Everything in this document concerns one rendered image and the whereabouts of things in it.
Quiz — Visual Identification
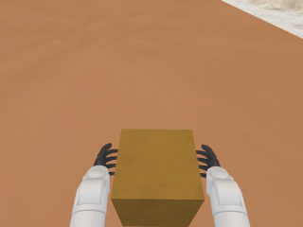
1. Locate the right robot forearm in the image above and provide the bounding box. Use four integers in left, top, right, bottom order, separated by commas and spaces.
205, 166, 251, 227

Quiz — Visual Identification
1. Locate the robot left hand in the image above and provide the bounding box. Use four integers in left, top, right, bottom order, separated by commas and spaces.
93, 143, 118, 176

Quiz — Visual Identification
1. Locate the carton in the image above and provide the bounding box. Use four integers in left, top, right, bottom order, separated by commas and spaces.
111, 129, 205, 227

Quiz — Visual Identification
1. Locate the robot right hand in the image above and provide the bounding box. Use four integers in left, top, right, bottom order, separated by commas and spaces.
196, 144, 221, 178

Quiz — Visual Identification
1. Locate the left robot forearm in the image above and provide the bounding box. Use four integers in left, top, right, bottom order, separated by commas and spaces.
69, 165, 110, 227

